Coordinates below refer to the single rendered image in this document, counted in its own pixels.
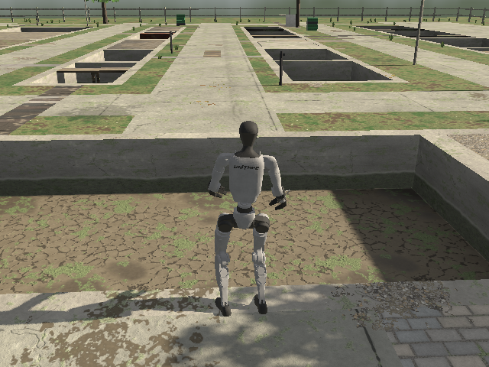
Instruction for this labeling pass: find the robot left hand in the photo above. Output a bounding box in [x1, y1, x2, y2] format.
[209, 186, 227, 198]

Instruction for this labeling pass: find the robot left foot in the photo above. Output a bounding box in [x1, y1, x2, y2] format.
[215, 297, 232, 317]

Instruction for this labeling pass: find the robot head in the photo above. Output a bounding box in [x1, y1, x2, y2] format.
[235, 121, 261, 158]

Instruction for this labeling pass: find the right robot upper arm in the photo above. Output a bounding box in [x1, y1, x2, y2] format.
[263, 155, 283, 196]

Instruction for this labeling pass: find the robot right hand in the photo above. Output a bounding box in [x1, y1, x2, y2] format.
[269, 198, 287, 210]

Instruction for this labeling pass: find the right robot forearm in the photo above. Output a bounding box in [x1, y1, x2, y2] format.
[276, 185, 286, 203]

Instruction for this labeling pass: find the left robot upper arm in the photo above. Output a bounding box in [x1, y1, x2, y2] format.
[208, 153, 232, 192]

